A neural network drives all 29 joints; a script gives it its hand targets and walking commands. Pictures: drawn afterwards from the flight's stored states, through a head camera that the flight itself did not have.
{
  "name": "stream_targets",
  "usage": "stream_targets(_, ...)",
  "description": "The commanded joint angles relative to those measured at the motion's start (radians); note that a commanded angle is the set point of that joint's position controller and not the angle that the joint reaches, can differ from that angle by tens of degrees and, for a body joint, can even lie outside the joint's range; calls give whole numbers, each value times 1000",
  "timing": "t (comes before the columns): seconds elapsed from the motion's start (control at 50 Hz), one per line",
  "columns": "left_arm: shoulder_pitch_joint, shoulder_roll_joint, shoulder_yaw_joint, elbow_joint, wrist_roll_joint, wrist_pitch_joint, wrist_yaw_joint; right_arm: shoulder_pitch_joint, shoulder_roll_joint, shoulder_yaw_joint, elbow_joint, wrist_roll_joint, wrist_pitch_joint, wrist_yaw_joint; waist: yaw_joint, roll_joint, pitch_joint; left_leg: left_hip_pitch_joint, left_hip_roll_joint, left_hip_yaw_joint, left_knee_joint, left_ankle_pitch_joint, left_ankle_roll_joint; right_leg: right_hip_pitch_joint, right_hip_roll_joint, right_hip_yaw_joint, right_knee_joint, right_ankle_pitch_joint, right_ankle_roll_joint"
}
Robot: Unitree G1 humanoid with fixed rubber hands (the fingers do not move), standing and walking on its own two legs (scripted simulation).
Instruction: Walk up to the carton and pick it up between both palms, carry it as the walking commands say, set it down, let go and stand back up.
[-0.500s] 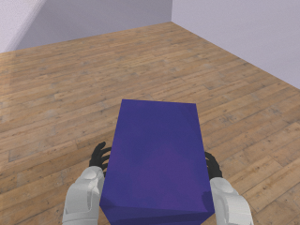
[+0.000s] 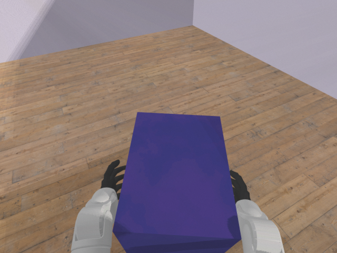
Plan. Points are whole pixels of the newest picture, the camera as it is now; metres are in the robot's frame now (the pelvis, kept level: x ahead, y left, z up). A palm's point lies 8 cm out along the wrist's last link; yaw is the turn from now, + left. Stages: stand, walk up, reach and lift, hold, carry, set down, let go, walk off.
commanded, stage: carry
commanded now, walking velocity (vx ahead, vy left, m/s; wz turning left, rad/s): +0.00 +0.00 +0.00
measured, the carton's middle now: (174, 190) +0.30 +0.01 -0.01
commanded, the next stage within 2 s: none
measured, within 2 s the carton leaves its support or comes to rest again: neither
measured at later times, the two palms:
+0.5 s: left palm (110, 193) +0.26 +0.16 +0.04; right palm (241, 205) +0.25 -0.14 +0.02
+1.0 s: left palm (130, 187) +0.25 +0.11 +0.08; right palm (276, 202) +0.23 -0.19 +0.08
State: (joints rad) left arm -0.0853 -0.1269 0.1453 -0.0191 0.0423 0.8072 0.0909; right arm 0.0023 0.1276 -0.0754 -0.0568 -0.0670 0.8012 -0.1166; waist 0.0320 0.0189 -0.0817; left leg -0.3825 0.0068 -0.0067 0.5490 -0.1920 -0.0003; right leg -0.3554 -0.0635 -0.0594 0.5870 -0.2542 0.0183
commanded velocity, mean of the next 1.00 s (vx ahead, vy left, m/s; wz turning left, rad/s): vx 0.00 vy -0.06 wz -0.17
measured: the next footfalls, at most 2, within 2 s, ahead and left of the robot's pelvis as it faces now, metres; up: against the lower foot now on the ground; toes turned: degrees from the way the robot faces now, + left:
left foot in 1.12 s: +0.06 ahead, +0.10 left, +0.00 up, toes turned -4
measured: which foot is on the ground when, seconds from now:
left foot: down 0.00-0.88, up 0.90-1.00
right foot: down 0.00-1.00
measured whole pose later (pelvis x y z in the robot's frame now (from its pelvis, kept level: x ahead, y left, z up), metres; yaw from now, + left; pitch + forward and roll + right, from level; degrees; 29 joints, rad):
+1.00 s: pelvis +0.01 -0.04 -0.01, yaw -5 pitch +1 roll +1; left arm -0.01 -0.13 0.10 -0.46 0.00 1.17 0.15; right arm 0.01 0.13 -0.02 -0.48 -0.06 1.21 -0.14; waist 0.03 0.00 -0.07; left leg -0.42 0.06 0.01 0.81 -0.46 -0.04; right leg -0.38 0.01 -0.01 0.65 -0.30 -0.04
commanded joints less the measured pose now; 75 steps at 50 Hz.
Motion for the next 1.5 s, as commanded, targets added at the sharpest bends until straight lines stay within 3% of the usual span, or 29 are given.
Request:
stream_targets(0.0, -451, -593, -494, -65, -105, -41, -141, -531, 595, 423, -84, 82, -48, 137, -28, -54, -231, 107, 101, -57, -133, 17, 41, 102, -65, 48, -104, -24, -47)
stream_targets(0.02, -493, -708, -604, -303, -199, -35, -141, -621, 732, 566, -331, 203, -43, 138, -31, -65, -288, 113, 99, -57, -108, 40, 41, 144, -73, 47, -108, -3, -54)
stream_targets(0.06, -377, -602, -473, 10, -85, -34, -145, -532, 563, 400, -86, 70, -52, 136, -28, 18, -319, 149, 102, -42, -122, 57, 43, 128, -72, 45, -69, 35, -46)
stream_targets(0.08, -445, -689, -555, -156, -166, -37, -146, -599, 668, 505, -250, 148, -51, 133, -29, -57, -304, 158, 102, -50, -109, 66, 55, 106, -64, 52, -87, 30, -47)
stream_targets(0.1, -459, -574, -469, 16, -72, -66, -154, -507, 581, 395, 31, 44, -64, 155, -30, -38, -278, 139, 104, -36, -105, 109, 42, 107, -70, 50, -89, 68, -51)
stream_targets(0.12, -529, -722, -601, -262, -186, -61, -144, -649, 706, 539, -312, 185, -69, 146, -29, -1, -252, 121, 100, -28, -133, 77, 31, 103, -71, 38, -81, 16, -50)
stream_targets(0.16, -483, -707, -608, -240, -186, -37, -142, -572, 703, 522, -259, 160, -44, 135, -30, -19, -254, 126, 89, -48, -133, 22, 38, 86, -66, 59, -111, -25, -50)
stream_targets(0.18, -429, -611, -491, -15, -98, -41, -149, -579, 610, 429, -77, 87, -56, 140, -29, -53, -243, 119, 94, -50, -117, 0, 45, 97, -62, 71, -131, -16, -49)
stream_targets(0.22, -499, -705, -591, -273, -194, -32, -138, -606, 705, 539, -321, 184, -35, 131, -36, -90, -234, 120, 92, -25, -94, 45, 32, 84, -84, 71, -151, -34, -56)
stream_targets(0.32, -439, -597, -478, 0, -81, -61, -149, -580, 595, 423, -44, 82, -67, 150, -25, -13, -287, 166, 103, -41, -129, 84, 37, 102, -67, 45, -73, 17, -47)
stream_targets(0.34, -514, -701, -606, -308, -205, -55, -129, -638, 697, 535, -356, 204, -67, 130, -27, -1, -264, 137, 106, -50, -131, 85, 42, 107, -58, 48, -90, -2, -48)
stream_targets(0.38, -480, -690, -610, -306, -201, -41, -131, -542, 693, 509, -297, 172, -51, 130, -28, 10, -336, 167, 107, -48, -122, 107, 34, 134, -56, 30, -63, 6, -40)
stream_targets(0.4, -437, -600, -501, -49, -108, -42, -140, -515, 598, 406, -40, 76, -48, 139, -24, 24, -302, 142, 109, -52, -129, 149, 36, 114, -58, 46, -58, 37, -35)
stream_targets(0.5, -376, -695, -575, -182, -163, -34, -138, -585, 679, 539, -295, 182, -47, 139, -25, -31, -330, 176, 99, -40, -100, 112, 40, 130, -70, 46, -80, 64, -47)
stream_targets(0.58, -488, -665, -555, -122, -130, -55, -149, -596, 660, 484, -169, 123, -64, 149, -25, -2, -248, 100, 81, -41, -125, 13, 38, 99, -76, 71, -123, -18, -43)
stream_targets(0.64, -484, -885, -805, -648, -353, 51, -115, -622, 862, 717, -708, 332, 34, 106, -32, 16, -279, 149, 155, -68, -139, -73, 24, 40, -40, 47, -66, -51, -27)
stream_targets(0.7, -317, -809, -773, -598, -315, 198, -88, -411, 814, 670, -561, 296, 190, 91, -35, 37, -326, 228, 273, -172, -140, -83, 74, -65, -2, 40, 89, -97, -23)
stream_targets(0.72, -274, -792, -764, -606, -297, 234, -78, -380, 792, 664, -563, 294, 230, 87, -33, 144, -303, 233, 316, -187, -147, -58, 90, -115, 12, 43, 126, -142, -20)
stream_targets(0.8, -293, -746, -758, -650, -325, 329, -87, -383, 778, 656, -589, 274, 322, 74, -22, 93, -252, 150, 277, -50, -36, -32, 47, -61, -17, 93, -13, -60, -47)
stream_targets(0.84, -309, -742, -760, -639, -330, 366, -87, -326, 786, 646, -579, 258, 356, 65, -31, -154, -205, 8, 122, 123, 189, -74, -45, 17, -132, 265, -122, 304, -109)
stream_targets(0.9, -398, -768, -741, -649, -325, 378, -88, -410, 823, 645, -562, 285, 377, 68, -12, -292, -150, -222, 35, 121, 369, -415, -58, 156, -232, 392, -166, 587, -230)
stream_targets(1.02, -409, -833, -783, -727, -342, 368, -87, -405, 880, 648, -608, 328, 373, 85, -26, -102, -291, -13, 21, 135, 174, -222, -46, 151, -158, 256, -83, 499, -197)
stream_targets(1.06, -405, -846, -781, -688, -338, 368, -83, -475, 873, 656, -642, 331, 362, 86, -33, -193, -309, 158, 52, 129, -75, -20, -32, 110, -88, 174, 2, 470, -131)
stream_targets(1.12, -412, -840, -813, -734, -356, 383, -86, -360, 854, 599, -572, 294, 367, 89, -37, 321, -284, 281, 411, -265, -145, 360, 153, -192, 56, 64, 246, -249, -23)
stream_targets(1.22, -421, -843, -798, -724, -351, 380, -87, -420, 870, 650, -607, 306, 368, 95, -8, 188, -231, 114, 202, -46, -60, 189, 39, 11, 34, 73, -68, -9, -47)
stream_targets(1.28, -396, -827, -772, -634, -340, 381, -89, -377, 844, 617, -564, 262, 366, 79, -34, -162, -292, 5, 86, 47, 105, -86, -27, 186, -142, 275, -151, 373, -101)
stream_targets(1.36, -381, -839, -777, -642, -325, 364, -103, -435, 862, 659, -606, 299, 351, 97, -30, -106, -296, 151, 71, 62, -42, -91, -7, 72, -100, 192, -130, 139, -101)
stream_targets(1.42, -390, -854, -787, -656, -338, 356, -105, -473, 847, 654, -648, 301, 337, 94, -24, 47, -325, 194, 161, -39, -51, 218, 41, 76, -29, 119, -21, 192, -59)
stream_targets(1.48, -387, -814, -755, -578, -330, 355, -105, -404, 814, 628, -553, 264, 349, 88, -34, -73, -304, 177, 125, 18, -1, 87, 12, 59, -71, 172, -70, 268, -84)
